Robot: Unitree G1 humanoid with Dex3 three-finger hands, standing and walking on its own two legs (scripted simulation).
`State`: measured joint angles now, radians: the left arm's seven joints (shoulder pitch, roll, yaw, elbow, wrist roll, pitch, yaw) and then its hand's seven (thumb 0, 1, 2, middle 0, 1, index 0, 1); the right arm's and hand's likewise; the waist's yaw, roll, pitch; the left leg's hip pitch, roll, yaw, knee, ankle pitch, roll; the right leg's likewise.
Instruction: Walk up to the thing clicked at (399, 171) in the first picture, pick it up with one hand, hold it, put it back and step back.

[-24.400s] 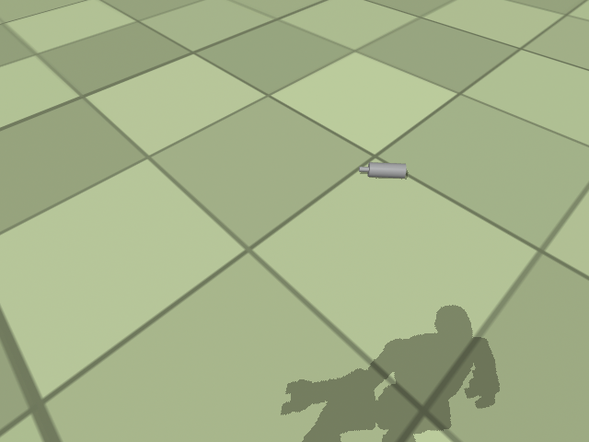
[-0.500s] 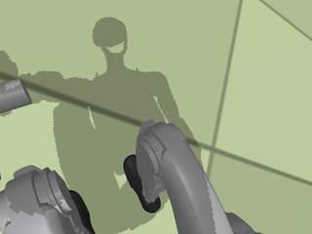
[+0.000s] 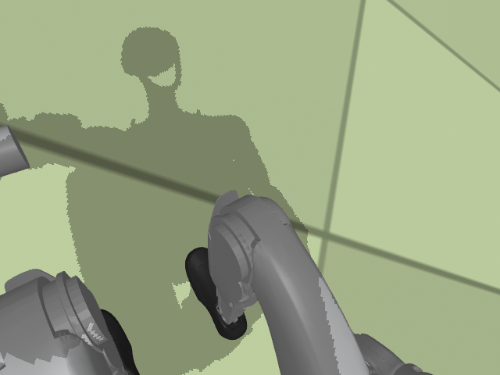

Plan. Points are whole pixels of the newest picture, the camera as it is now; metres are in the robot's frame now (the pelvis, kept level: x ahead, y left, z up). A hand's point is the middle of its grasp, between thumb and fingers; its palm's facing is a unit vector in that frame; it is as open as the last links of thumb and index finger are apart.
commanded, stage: rest palm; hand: left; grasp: from above
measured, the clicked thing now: out of the picture +0.48 +0.30 -0.27
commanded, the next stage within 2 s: close in 0.04 s
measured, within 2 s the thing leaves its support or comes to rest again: neither
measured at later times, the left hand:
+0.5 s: hand out of the picture +0.47 +0.28 -0.24, palm faces -0.44 -0.12 -0.89, open 13.2 cm
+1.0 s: hand out of the picture +0.47 +0.28 -0.25, palm faces -0.44 -0.12 -0.89, open 11.4 cm
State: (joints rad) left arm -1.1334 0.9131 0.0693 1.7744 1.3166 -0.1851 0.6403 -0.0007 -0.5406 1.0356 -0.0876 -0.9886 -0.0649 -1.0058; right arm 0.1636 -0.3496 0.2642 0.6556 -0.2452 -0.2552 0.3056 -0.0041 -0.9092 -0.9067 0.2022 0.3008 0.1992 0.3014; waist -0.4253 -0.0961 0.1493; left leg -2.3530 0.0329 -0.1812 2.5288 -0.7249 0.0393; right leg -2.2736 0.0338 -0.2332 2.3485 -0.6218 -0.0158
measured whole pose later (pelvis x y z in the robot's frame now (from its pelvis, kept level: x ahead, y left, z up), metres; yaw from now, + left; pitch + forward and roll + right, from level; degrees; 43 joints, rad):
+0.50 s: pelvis +0.00 +0.00 +0.00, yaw -1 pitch +30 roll -13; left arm -1.13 0.94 0.07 1.75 1.27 -0.18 0.61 0.00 -0.38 0.95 -0.17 -0.99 -0.17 -0.98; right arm 0.17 -0.35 0.29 0.65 -0.24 -0.27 0.31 0.00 -0.91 -0.90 0.20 0.30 0.20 0.30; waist -0.42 -0.10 0.17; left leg -2.35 0.04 -0.19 2.53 -0.73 0.04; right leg -2.27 0.04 -0.24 2.34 -0.61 -0.01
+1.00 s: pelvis +0.00 +0.00 +0.00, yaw -1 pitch +29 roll -14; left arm -1.12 0.97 0.07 1.74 1.28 -0.18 0.62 0.00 -0.13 0.82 -0.37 -0.87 -0.37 -0.86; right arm 0.16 -0.36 0.31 0.63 -0.24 -0.27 0.30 0.00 -0.91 -0.91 0.20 0.30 0.20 0.30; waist -0.43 -0.12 0.19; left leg -2.34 0.04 -0.20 2.53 -0.72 0.04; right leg -2.26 0.05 -0.25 2.33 -0.61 -0.01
